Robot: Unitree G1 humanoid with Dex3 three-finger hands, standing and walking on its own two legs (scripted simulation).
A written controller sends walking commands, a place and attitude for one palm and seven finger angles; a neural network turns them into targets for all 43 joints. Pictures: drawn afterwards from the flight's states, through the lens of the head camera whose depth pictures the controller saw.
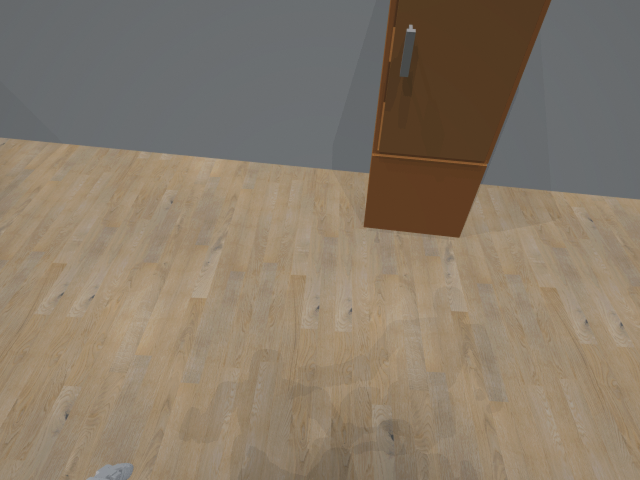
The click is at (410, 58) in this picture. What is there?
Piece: cupboard door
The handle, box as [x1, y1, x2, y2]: [400, 25, 415, 76]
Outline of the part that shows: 412,25 409,25 409,28 406,30 400,76 407,76 415,33 415,29 412,28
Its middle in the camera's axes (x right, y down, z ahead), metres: +0.25 -0.56 +1.14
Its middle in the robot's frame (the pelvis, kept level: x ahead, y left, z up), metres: +1.24 -0.19 +0.03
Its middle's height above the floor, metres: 0.80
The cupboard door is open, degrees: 0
